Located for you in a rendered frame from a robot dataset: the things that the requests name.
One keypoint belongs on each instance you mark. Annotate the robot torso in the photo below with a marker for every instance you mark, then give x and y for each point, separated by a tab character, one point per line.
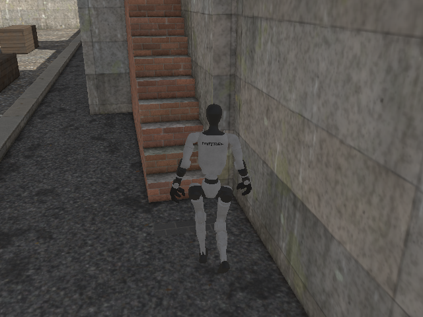
212	156

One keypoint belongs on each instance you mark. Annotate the right robot hand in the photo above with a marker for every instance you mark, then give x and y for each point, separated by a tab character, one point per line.
242	186

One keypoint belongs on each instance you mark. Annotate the robot left forearm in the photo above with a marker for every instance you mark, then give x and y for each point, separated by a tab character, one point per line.
180	172

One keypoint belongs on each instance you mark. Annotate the robot right forearm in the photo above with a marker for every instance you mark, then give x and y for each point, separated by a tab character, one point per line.
244	175

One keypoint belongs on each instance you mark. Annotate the robot right upper arm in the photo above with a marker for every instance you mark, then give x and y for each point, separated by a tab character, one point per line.
237	151

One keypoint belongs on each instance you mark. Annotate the robot left upper arm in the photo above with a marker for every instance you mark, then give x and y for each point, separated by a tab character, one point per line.
188	149

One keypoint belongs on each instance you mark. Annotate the left robot hand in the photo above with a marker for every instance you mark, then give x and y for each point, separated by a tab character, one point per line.
174	193

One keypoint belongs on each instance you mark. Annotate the left robot shin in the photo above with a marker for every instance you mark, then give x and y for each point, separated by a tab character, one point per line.
201	234

